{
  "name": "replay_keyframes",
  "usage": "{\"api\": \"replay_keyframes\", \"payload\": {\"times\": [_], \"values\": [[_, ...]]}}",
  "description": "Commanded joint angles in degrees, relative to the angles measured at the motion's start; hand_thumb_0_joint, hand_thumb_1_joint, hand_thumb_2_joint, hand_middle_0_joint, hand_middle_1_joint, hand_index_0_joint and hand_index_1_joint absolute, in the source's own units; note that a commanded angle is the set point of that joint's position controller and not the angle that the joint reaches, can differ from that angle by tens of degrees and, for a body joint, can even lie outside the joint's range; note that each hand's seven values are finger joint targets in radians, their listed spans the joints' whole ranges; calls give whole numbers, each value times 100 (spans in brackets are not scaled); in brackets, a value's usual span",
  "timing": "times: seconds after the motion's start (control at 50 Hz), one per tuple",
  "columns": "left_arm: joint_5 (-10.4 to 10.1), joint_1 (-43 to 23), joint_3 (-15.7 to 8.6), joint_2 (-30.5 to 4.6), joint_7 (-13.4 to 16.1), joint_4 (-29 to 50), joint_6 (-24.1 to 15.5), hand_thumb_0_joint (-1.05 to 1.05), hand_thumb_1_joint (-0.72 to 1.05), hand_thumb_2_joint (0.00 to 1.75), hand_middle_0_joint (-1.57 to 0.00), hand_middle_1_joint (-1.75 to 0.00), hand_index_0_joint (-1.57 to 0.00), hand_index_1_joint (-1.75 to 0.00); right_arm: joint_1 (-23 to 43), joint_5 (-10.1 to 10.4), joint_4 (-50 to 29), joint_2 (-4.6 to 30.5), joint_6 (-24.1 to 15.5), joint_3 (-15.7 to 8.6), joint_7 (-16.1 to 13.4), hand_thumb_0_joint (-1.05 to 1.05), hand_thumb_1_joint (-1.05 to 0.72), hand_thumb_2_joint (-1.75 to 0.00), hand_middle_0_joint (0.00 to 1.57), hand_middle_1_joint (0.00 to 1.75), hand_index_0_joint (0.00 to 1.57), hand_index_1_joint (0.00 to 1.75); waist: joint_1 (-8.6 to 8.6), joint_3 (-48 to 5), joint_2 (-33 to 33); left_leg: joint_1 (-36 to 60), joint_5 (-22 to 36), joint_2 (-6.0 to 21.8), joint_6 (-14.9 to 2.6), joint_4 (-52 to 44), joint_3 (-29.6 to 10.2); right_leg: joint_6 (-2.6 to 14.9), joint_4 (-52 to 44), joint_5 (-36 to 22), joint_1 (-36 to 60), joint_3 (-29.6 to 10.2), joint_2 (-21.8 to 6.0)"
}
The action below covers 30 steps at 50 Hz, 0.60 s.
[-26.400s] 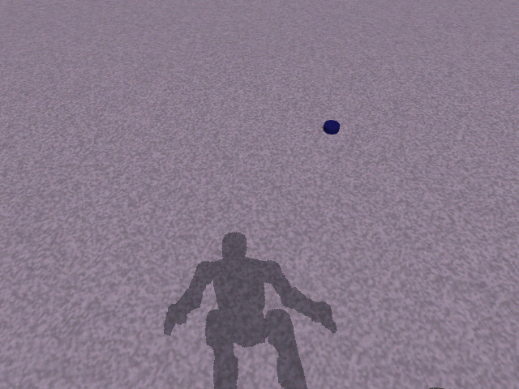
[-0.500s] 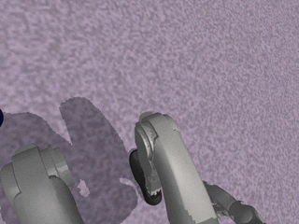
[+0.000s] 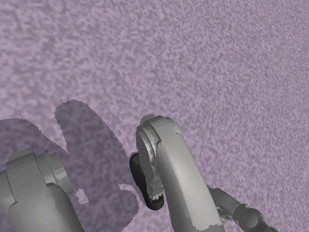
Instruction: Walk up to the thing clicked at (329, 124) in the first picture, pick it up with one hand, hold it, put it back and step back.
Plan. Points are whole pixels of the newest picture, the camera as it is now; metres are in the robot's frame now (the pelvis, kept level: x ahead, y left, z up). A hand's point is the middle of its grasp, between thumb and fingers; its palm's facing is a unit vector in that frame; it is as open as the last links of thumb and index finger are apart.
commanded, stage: open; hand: left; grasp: from above
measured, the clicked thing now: out of the picture +0.41 +0.33 -0.27
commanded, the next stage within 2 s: withdraw in 0.58 s
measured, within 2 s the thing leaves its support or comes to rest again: rests again in 0.94 s
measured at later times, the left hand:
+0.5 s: hand out of the picture +0.39 +0.33 -0.25, palm faces -0.43 -0.18 -0.89, open 14.2 cm
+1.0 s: hand out of the picture +0.42 +0.34 -0.21, palm faces -0.28 -0.15 -0.95, open 14.1 cm
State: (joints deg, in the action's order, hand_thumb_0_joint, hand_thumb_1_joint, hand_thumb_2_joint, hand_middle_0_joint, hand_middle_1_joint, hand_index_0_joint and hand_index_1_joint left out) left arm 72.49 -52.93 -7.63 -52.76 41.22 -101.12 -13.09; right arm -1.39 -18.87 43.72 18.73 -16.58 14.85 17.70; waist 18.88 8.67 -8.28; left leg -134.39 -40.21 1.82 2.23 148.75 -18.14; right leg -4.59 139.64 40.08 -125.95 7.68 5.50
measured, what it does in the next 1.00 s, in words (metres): stands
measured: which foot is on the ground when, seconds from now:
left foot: down 0.00-1.00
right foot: down 0.00-1.00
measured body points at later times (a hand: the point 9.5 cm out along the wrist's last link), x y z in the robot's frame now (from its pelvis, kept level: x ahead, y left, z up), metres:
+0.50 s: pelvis +0.00 +0.00 +0.00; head +0.25 +0.14 +0.35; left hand +0.41 +0.34 -0.20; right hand +0.08 -0.25 -0.06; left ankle +0.07 +0.14 -0.26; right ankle +0.11 -0.13 -0.26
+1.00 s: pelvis +0.00 +0.00 +0.01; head +0.23 +0.14 +0.37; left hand +0.43 +0.35 -0.15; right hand +0.09 -0.26 -0.06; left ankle +0.07 +0.14 -0.26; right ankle +0.11 -0.13 -0.25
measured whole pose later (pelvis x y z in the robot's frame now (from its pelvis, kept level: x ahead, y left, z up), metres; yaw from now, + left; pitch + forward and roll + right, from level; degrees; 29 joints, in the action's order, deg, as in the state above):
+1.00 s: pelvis +0.00 +0.00 +0.01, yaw +0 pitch +26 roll -14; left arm 69.5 -47.4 -9.0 -47.5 37.5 -83.8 -8.9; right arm -5.2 -15.6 44.4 19.1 -16.5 10.1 19.4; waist 15.9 4.2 -5.7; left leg -134.9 -40.3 1.6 2.4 147.1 -17.4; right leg -3.3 138.4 40.5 -126.3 7.6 4.5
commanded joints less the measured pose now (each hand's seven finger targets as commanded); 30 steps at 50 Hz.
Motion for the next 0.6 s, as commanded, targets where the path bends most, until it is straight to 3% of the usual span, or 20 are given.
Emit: {"api": "replay_keyframes", "payload": {"times": [0.0, 0.1, 0.14, 0.2, 0.34, 0.54, 0.58], "values": [[-97, -1244, 13, -1204, 230, 561, -34, 0, -48, 98, -16, -93, -13, -96, -720, 55, 13, 1883, -66, -507, -38, 0, -89, -90, 20, 30, 20, 30, 208, -3381, 2785, 2704, 789, 176, -187, -1541, 846, 509, -1249, -1306, 1661, 885, 157], [-102, -1213, -76, -1240, 301, 701, -22, 0, -59, 104, -7, -99, -4, -102, -856, 57, 73, 1980, -71, -577, -20, 0, -89, -90, 20, 30, 20, 30, 206, -3583, 2934, 2830, 1120, 185, -175, -1525, 852, 502, -1263, -1593, 1831, 905, 177], [-79, -1187, 19, -1127, 267, 650, 27, 0, -61, 107, -7, -98, -3, -102, -837, 51, 39, 1975, -112, -557, 22, 0, -89, -90, 20, 30, 20, 30, 251, -3533, 2947, 2932, 1250, 187, -161, -1446, 837, 493, -1126, -1732, 1722, 947, 158], [-128, -1216, -103, -1276, 267, 638, 38, 0, -59, 106, -6, -100, -3, -103, -864, 71, 75, 1991, -120, -553, 22, 0, -89, -90, 20, 30, 20, 30, 251, -3438, 2949, 2832, 1095, 181, -177, -1508, 851, 496, -1254, -1592, 1766, 925, 170], [-143, -1174, -111, -1292, 117, 522, 40, 0, -54, 100, -5, -101, -4, -102, -921, 84, 26, 1994, -165, -536, 77, 0, -89, -90, 20, 30, 20, 30, 261, -3297, 2905, 2781, 996, 169, -180, -1527, 828, 501, -1222, -1470, 1643, 954, 144], [-169, -1259, -1, -1258, 85, 652, -125, 0, -49, 96, -4, -104, -5, -102, -881, 80, 8, 1937, -128, -443, 29, 0, -88, -90, 20, 30, 20, 30, 274, -3308, 2782, 2744, 981, 177, -194, -1510, 814, 485, -1257, -1467, 1712, 949, 137], [-137, -1240, 33, -1242, 132, 699, -141, 0, -48, 96, -4, -104, -5, -103, -829, 73, 32, 2052, -109, -537, -3, 0, -88, -90, 20, 30, 20, 30, 275, -3353, 2883, 2841, 978, 185, -154, -1627, 760, 518, -1252, -1411, 1676, 972, 149]]}}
